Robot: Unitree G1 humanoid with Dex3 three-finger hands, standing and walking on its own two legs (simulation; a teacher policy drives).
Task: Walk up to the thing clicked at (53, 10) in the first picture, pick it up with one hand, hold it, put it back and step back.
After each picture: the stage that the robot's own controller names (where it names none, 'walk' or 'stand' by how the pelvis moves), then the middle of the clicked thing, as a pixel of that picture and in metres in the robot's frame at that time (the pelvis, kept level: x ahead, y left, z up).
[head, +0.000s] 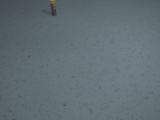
stand; (53, 7) +2.23 +0.41 -0.66
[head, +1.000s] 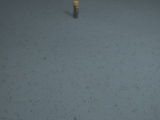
walk; (76, 10) +2.12 +0.16 -0.64
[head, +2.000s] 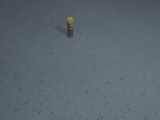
walk; (70, 27) +1.52 +0.18 -0.63
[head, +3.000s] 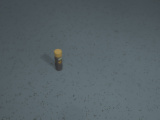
walk; (58, 60) +1.03 +0.20 -0.64
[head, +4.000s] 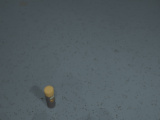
walk; (50, 97) +0.65 +0.21 -0.64
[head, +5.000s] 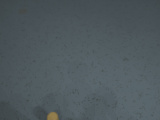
stand; out of the picture +0.43 +0.20 -0.63
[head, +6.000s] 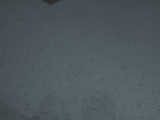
stand; out of the picture +0.40 +0.21 -0.66
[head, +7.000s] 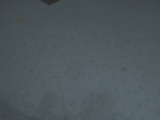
stand; out of the picture +0.37 +0.20 -0.66
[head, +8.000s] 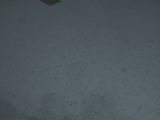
stand; out of the picture +0.37 +0.20 -0.66
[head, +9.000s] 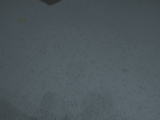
stand; out of the picture +0.37 +0.20 -0.66
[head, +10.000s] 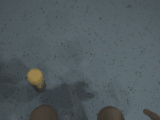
go down; (37, 82) +0.43 +0.20 -0.41
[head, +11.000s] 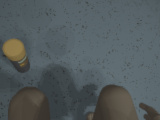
go down; (19, 58) +0.46 +0.24 -0.27
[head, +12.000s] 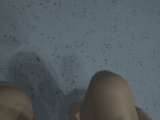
close in; out of the picture +0.44 +0.27 -0.18
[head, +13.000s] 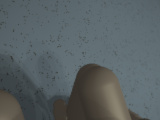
close; out of the picture +0.43 +0.29 -0.16
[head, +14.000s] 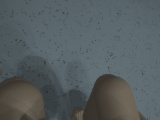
lift; out of the picture +0.36 +0.27 -0.09
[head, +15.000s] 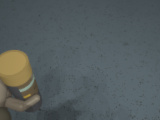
lift; (24, 87) +0.32 +0.17 +0.06
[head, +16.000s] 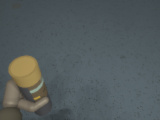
hold; (35, 90) +0.32 +0.15 +0.04
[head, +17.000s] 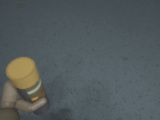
hold; (33, 91) +0.32 +0.16 +0.04
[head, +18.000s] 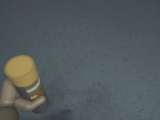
crouch; (31, 89) +0.32 +0.17 +0.05
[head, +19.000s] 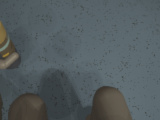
crouch; (0, 47) +0.45 +0.22 -0.05
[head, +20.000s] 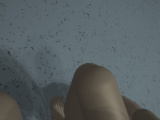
lower; out of the picture +0.42 +0.31 -0.17
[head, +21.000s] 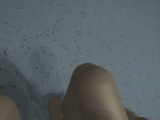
lower; out of the picture +0.44 +0.32 -0.17
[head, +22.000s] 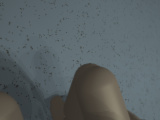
lower; out of the picture +0.43 +0.31 -0.16
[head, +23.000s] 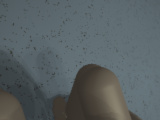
lower; out of the picture +0.42 +0.31 -0.16
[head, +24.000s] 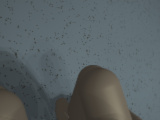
loosen; out of the picture +0.42 +0.30 -0.15
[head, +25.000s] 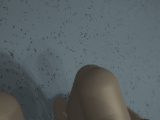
withdraw; out of the picture +0.42 +0.30 -0.16
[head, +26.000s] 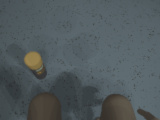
walk; (37, 67) +0.46 +0.22 -0.34
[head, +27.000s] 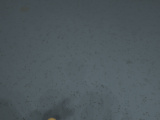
stand; out of the picture +0.39 +0.18 -0.60
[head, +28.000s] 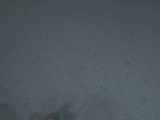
stand; out of the picture +0.40 +0.19 -0.60
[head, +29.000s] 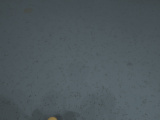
stand; out of the picture +0.40 +0.19 -0.61
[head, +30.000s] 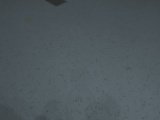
stand; out of the picture +0.41 +0.19 -0.66
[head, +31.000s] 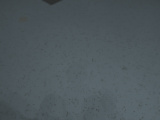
stand; out of the picture +0.38 +0.20 -0.66
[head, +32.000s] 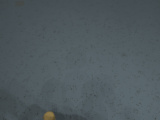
walk; out of the picture +0.40 +0.21 -0.65
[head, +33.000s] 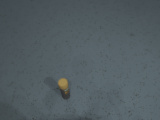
walk; (64, 89) +0.61 +0.17 -0.64
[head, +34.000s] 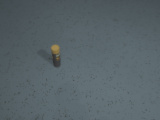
walk; (56, 56) +0.95 +0.18 -0.64
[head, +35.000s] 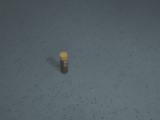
stand; (63, 63) +1.00 +0.16 -0.64
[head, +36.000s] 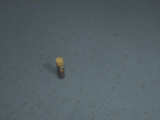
stand; (60, 68) +1.00 +0.18 -0.66
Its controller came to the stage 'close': yes
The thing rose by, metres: 0.69
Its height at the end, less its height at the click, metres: +0.00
